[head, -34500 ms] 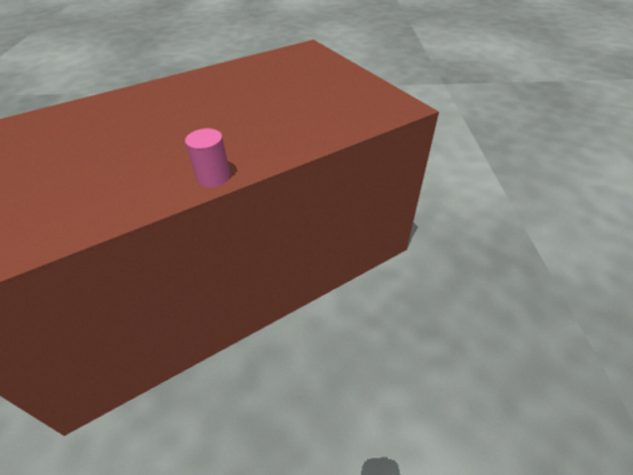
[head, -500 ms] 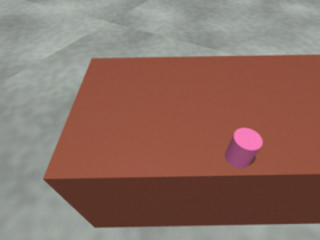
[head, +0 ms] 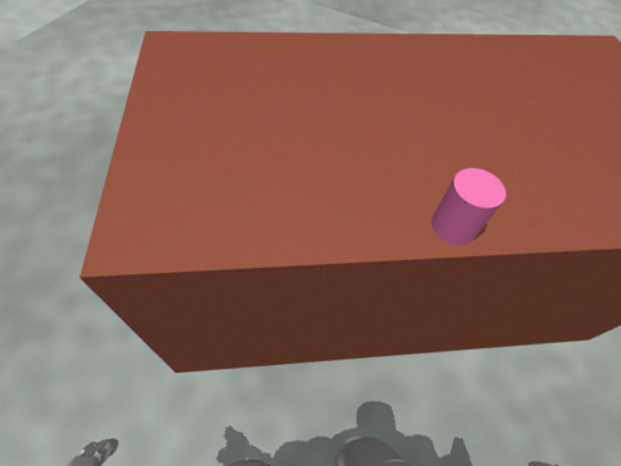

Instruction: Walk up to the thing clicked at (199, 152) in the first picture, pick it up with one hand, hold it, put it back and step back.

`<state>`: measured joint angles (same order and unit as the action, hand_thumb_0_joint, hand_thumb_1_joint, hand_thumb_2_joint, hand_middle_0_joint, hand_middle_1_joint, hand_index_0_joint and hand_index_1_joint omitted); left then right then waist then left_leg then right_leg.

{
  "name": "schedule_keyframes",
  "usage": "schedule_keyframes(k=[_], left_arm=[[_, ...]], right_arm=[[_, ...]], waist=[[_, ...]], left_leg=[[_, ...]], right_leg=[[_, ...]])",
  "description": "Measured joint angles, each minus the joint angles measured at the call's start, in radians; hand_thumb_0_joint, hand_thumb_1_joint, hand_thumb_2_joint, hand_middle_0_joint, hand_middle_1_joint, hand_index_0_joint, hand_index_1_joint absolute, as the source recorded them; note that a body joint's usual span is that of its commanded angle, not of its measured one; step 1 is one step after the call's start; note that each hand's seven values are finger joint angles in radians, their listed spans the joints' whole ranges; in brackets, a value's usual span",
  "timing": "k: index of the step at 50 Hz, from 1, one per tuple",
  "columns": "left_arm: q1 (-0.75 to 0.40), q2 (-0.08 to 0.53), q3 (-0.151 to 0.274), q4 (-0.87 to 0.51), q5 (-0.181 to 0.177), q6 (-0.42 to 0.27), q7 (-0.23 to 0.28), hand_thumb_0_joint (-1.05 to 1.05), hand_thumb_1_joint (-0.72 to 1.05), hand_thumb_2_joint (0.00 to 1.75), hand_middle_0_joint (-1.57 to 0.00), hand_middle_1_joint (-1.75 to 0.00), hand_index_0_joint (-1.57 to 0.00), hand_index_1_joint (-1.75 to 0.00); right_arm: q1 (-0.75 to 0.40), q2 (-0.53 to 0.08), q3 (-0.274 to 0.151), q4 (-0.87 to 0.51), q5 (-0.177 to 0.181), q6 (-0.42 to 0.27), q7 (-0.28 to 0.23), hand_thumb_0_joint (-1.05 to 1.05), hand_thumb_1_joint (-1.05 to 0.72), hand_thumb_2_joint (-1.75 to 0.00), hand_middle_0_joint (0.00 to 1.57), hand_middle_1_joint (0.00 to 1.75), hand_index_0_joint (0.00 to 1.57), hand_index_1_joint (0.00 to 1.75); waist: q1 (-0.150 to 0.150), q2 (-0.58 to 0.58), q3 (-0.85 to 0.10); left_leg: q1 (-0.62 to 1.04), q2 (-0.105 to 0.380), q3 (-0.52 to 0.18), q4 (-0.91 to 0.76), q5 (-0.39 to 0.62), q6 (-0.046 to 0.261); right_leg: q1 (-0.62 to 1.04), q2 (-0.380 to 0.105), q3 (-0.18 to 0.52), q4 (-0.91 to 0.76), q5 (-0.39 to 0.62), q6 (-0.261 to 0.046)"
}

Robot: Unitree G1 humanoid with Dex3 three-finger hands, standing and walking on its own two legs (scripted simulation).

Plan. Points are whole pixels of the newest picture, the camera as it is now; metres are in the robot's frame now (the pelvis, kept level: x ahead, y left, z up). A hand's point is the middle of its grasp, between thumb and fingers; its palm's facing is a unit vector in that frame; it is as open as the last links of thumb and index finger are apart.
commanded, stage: step back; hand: right
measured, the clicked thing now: (465, 208) +0.52 -0.28 -0.06
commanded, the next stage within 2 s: none
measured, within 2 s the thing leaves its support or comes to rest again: neither
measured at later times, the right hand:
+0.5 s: hand out of the picture -0.04 -0.29 -0.16, palm faces -0.10 +0.90 -0.43, open 7.4 cm
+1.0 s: hand out of the picture -0.14 -0.32 -0.15, palm faces -0.01 +0.91 -0.42, open 7.4 cm
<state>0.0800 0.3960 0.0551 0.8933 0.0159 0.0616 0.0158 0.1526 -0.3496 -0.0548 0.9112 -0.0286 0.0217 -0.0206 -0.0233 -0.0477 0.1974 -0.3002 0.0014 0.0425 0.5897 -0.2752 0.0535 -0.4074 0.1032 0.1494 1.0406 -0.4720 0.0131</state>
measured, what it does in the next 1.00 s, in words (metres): walks backwards: right foot, then left foot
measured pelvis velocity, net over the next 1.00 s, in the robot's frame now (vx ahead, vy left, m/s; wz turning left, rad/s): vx -0.29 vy -0.05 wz -0.02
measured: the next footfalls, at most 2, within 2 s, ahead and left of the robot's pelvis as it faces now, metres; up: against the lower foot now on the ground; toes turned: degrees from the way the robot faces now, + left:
right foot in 0.14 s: -0.01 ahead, -0.13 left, +0.00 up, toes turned +2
left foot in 0.52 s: -0.13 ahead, +0.10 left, +0.00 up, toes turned +1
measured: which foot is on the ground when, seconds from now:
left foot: down 0.00-0.18, up 0.20-0.50, down 0.52-1.00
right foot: up 0.00-0.12, down 0.14-0.56, up 0.58-0.94, down 0.96-1.00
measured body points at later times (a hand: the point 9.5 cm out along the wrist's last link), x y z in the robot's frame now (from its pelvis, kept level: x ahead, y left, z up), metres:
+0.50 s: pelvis -0.13 -0.02 -0.01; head -0.05 -0.01 +0.43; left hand +0.01 +0.29 -0.12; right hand -0.03 -0.34 -0.13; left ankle -0.17 +0.10 -0.72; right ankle -0.05 -0.13 -0.73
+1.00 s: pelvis -0.29 -0.05 -0.02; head -0.24 -0.05 +0.43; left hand -0.22 +0.27 -0.14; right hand -0.14 -0.37 -0.12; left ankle -0.17 +0.10 -0.73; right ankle -0.31 -0.17 -0.73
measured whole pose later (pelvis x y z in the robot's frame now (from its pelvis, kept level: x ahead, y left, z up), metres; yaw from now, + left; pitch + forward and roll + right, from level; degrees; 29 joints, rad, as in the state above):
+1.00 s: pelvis -0.29 -0.05 -0.02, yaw -1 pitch -4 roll -3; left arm 0.20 0.37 0.08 0.89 0.04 0.05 -0.01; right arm 0.06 -0.42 -0.06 0.80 -0.03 0.04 -0.01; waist 0.01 0.07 0.20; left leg -0.46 0.09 -0.04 0.70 -0.22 -0.01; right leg -0.22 0.06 0.02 0.66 -0.39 0.00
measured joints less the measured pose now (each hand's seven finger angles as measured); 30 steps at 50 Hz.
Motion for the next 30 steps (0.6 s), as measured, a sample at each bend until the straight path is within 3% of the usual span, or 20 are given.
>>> schedule_keyframes(k=[3,6,9,10,13,15,18,21,24,26,28,30], left_arm=[[0.021,-0.004,0.005,-0.004,0.001,-0.001,-0.004,0.00,0.90,0.89,-0.20,-0.30,-0.20,-0.30],[0.035,-0.008,0.009,-0.002,0.005,-0.006,-0.011,0.00,0.90,0.89,-0.20,-0.30,-0.20,-0.30],[0.040,-0.037,0.010,0.008,0.014,-0.017,-0.015,0.00,0.90,0.89,-0.20,-0.30,-0.20,-0.30],[0.050,-0.043,0.008,0.003,0.015,-0.018,-0.019,0.00,0.90,0.89,-0.20,-0.30,-0.20,-0.30],[0.073,-0.041,0.007,-0.020,0.019,-0.019,-0.027,0.00,0.90,0.89,-0.20,-0.30,-0.21,-0.30],[0.076,-0.044,0.008,-0.032,0.017,-0.017,-0.021,0.00,0.90,0.89,-0.21,-0.30,-0.21,-0.30],[0.060,-0.047,0.011,-0.055,0.018,-0.015,-0.015,0.00,0.90,0.89,-0.21,-0.30,-0.21,-0.30],[0.035,-0.048,0.010,-0.090,0.022,-0.020,-0.009,0.00,0.90,0.89,-0.21,-0.30,-0.21,-0.30],[0.007,-0.043,0.008,-0.122,0.022,-0.021,-0.005,0.00,0.90,0.89,-0.21,-0.30,-0.21,-0.30],[-0.006,-0.034,0.005,-0.137,0.016,-0.016,-0.007,0.00,0.90,0.89,-0.21,-0.30,-0.21,-0.30],[-0.014,-0.010,0.009,-0.132,0.009,-0.003,-0.009,0.00,0.90,0.89,-0.21,-0.30,-0.21,-0.30],[0.002,-0.012,0.013,-0.109,0.007,0.013,-0.007,0.00,0.90,0.89,-0.20,-0.30,-0.20,-0.30]], right_arm=[[-0.015,-0.001,0.005,-0.026,0.002,-0.001,0.000,0.01,-0.90,-0.89,0.21,0.30,0.21,0.30],[-0.028,-0.008,0.008,-0.042,0.003,0.003,0.005,0.01,-0.90,-0.89,0.21,0.30,0.21,0.30],[-0.044,-0.030,0.002,-0.034,0.012,0.015,0.008,0.01,-0.90,-0.89,0.21,0.30,0.21,0.30],[-0.042,-0.033,0.001,-0.029,0.016,0.021,0.008,0.01,-0.90,-0.89,0.21,0.30,0.21,0.30],[-0.033,-0.026,0.002,-0.017,0.021,0.032,0.006,0.01,-0.90,-0.89,0.21,0.30,0.21,0.30],[-0.021,-0.033,0.006,-0.018,0.027,0.028,0.008,0.01,-0.90,-0.89,0.21,0.30,0.21,0.30],[0.000,-0.051,0.010,-0.024,0.028,0.016,0.002,0.01,-0.90,-0.89,0.21,0.30,0.21,0.30],[0.016,-0.067,0.009,-0.026,0.025,0.012,-0.006,0.01,-0.90,-0.89,0.21,0.30,0.21,0.30],[0.026,-0.067,0.008,-0.026,0.019,0.008,-0.008,0.01,-0.90,-0.89,0.20,0.30,0.20,0.30],[0.033,-0.062,0.007,-0.026,0.013,0.001,-0.005,0.01,-0.90,-0.89,0.20,0.30,0.20,0.30],[0.019,-0.028,0.005,-0.015,0.002,-0.002,-0.002,0.01,-0.90,-0.89,0.20,0.30,0.20,0.30],[0.026,-0.013,0.013,-0.023,-0.011,-0.002,0.012,0.01,-0.90,-0.89,0.20,0.30,0.20,0.30]], waist=[[0.005,0.003,0.008],[0.011,0.014,0.006],[0.002,0.085,0.013],[-0.001,0.098,0.001],[0.029,0.063,-0.027],[0.035,0.053,-0.040],[0.035,0.059,-0.051],[0.032,0.068,-0.039],[0.024,0.060,-0.018],[0.018,0.046,-0.009],[0.033,-0.029,0.020],[0.033,-0.035,0.006]], left_leg=[[-0.018,0.006,0.023,0.029,0.000,-0.002],[-0.047,0.014,0.041,0.074,-0.006,-0.012],[-0.070,0.054,0.009,0.119,-0.006,-0.029],[-0.081,0.044,-0.017,0.129,-0.027,-0.033],[-0.130,-0.053,-0.086,0.348,-0.224,-0.048],[-0.146,-0.098,-0.130,0.467,-0.236,-0.052],[-0.137,-0.115,-0.171,0.529,-0.223,-0.064],[-0.086,-0.094,-0.170,0.453,-0.239,-0.076],[-0.016,-0.053,-0.129,0.269,-0.239,-0.076],[0.042,-0.032,-0.100,0.098,-0.152,-0.067],[0.069,-0.071,-0.061,0.054,-0.090,-0.039],[0.058,-0.059,-0.054,0.061,-0.079,-0.025]], right_leg=[[0.062,-0.037,-0.029,-0.139,-0.001,0.005],[0.128,-0.065,-0.068,-0.303,0.040,-0.008],[0.170,-0.034,-0.115,-0.392,0.121,-0.030],[0.166,-0.032,-0.126,-0.396,0.127,-0.036],[0.140,-0.067,-0.102,-0.399,0.148,-0.050],[0.131,-0.085,-0.098,-0.436,0.183,-0.048],[0.100,-0.094,-0.113,-0.473,0.228,-0.044],[0.065,-0.097,-0.137,-0.475,0.256,-0.040],[0.029,-0.111,-0.169,-0.448,0.268,-0.033],[-0.002,-0.124,-0.185,-0.403,0.263,-0.023],[-0.018,-0.161,-0.147,-0.357,0.261,-0.019],[-0.048,-0.111,-0.096,-0.256,0.085,-0.023]])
